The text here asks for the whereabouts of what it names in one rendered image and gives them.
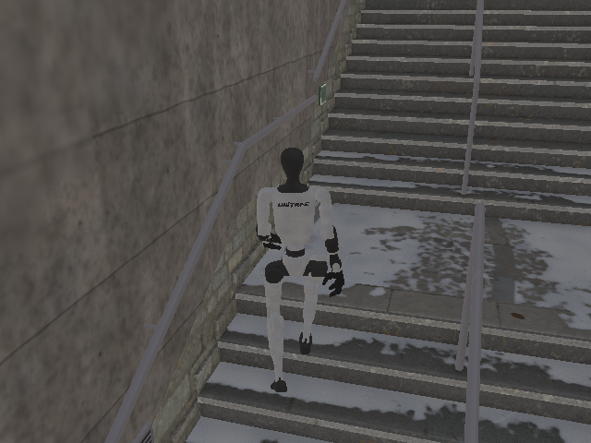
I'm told stairs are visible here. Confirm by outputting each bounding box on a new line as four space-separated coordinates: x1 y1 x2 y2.
185 299 591 443
308 0 591 226

